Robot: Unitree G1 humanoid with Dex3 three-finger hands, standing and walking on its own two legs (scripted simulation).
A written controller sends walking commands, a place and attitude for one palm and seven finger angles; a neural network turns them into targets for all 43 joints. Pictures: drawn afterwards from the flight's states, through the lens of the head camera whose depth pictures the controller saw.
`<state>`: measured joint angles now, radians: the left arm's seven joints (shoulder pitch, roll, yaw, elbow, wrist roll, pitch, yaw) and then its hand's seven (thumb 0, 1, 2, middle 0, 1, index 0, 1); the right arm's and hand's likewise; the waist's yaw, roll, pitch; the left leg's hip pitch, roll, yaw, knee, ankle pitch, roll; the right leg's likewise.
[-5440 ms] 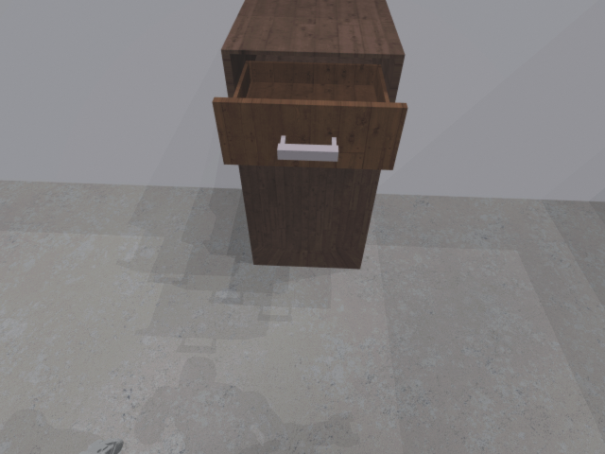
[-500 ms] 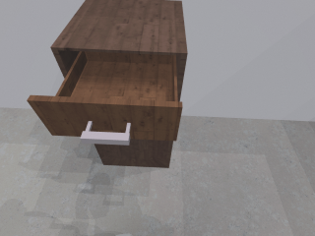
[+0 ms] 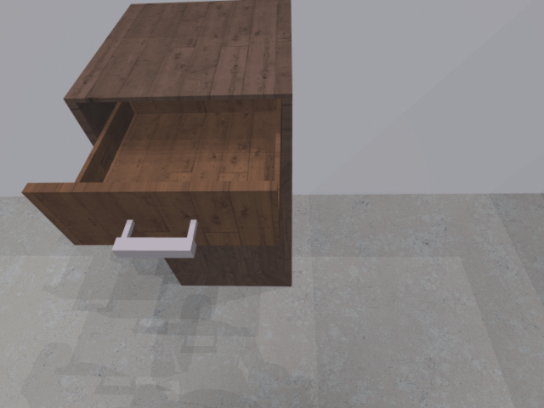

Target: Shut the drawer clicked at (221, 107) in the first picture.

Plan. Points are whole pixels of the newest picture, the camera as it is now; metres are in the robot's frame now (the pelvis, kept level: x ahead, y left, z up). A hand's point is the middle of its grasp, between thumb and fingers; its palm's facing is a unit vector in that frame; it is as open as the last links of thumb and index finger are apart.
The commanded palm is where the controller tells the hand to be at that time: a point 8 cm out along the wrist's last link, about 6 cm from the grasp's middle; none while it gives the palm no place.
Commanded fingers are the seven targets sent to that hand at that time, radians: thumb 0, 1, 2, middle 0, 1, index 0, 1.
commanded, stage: come to a stop and stand still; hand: left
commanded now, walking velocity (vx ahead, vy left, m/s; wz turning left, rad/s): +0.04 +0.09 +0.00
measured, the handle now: (158, 236) +0.36 +0.22 +0.01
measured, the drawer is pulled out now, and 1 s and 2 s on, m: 0.23 0.23 0.23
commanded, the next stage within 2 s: look again from close up in 0.48 s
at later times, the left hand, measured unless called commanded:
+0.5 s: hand out of the picture -0.03 +0.20 -0.17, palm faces +0.06 -0.98 -0.20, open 7.3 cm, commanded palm none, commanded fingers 0.00 0.90 0.90 -0.20 -0.30 -0.20 -0.30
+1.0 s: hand out of the picture +0.01 +0.20 -0.17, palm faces +0.02 -0.97 -0.23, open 7.3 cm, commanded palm none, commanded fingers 0.00 0.90 0.90 -0.20 -0.30 -0.20 -0.30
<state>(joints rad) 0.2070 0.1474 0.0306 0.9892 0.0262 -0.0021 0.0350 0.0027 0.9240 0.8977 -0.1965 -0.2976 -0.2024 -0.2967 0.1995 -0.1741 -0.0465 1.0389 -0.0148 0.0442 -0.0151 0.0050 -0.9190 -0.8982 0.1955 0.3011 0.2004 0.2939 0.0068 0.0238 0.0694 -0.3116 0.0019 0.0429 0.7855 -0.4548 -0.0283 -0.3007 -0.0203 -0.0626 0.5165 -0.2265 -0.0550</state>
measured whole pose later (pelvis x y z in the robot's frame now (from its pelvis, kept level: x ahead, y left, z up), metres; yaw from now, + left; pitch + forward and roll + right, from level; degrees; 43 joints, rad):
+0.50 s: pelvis -0.02 +0.03 +0.00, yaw +0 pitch -1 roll +1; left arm 0.30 0.14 0.01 1.11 0.01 0.01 0.03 0.00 0.91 0.90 -0.19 -0.30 -0.20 -0.30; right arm 0.30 -0.12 0.00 1.10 -0.02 0.01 -0.03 0.01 -0.92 -0.90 0.20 0.30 0.20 0.29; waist 0.01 0.01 0.04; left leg -0.11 -0.03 0.07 0.40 -0.27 0.03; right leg -0.26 -0.04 -0.06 0.45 -0.17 -0.01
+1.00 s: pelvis +0.00 +0.02 +0.00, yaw -1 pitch -2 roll +1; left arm 0.29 0.14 -0.01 1.10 0.00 -0.02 0.04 0.01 0.93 0.90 -0.20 -0.30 -0.20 -0.30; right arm 0.33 -0.14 0.02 1.09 -0.01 -0.03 -0.03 0.00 -0.91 -0.90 0.20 0.30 0.20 0.29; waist -0.01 0.04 0.02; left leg -0.09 -0.01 0.08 0.44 -0.31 0.02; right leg -0.24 -0.03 -0.06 0.49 -0.22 -0.02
